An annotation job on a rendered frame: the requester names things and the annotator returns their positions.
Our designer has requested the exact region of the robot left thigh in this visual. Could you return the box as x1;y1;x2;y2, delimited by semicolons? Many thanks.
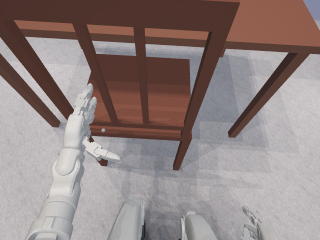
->
107;199;146;240

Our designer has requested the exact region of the left robot hand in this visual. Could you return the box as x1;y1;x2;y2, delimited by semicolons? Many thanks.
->
63;83;121;162

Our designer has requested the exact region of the right robot hand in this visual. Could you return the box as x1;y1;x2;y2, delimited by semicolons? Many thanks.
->
240;206;279;240

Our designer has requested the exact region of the table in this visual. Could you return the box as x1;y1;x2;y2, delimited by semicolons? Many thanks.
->
0;0;320;138

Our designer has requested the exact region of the chair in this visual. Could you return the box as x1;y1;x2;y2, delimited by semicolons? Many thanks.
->
0;0;241;171

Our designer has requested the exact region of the right robot shin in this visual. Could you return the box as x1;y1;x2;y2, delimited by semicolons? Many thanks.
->
186;211;196;215

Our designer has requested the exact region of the robot left forearm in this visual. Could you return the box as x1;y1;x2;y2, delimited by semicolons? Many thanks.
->
25;147;85;240

